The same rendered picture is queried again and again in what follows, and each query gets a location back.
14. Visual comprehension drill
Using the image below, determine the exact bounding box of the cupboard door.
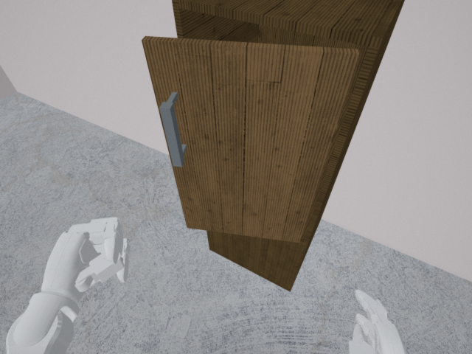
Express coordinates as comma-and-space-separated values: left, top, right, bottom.
142, 36, 361, 243

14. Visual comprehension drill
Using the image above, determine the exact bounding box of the left robot forearm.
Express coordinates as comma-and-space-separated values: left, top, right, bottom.
6, 291, 80, 354

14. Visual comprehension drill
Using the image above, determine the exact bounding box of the handle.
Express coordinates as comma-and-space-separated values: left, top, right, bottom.
159, 92, 187, 167

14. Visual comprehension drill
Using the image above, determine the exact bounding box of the robot left hand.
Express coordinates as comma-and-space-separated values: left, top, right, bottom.
41, 217, 131, 303

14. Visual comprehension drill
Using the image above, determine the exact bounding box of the robot right hand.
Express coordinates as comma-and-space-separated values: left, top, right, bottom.
349, 290, 407, 354

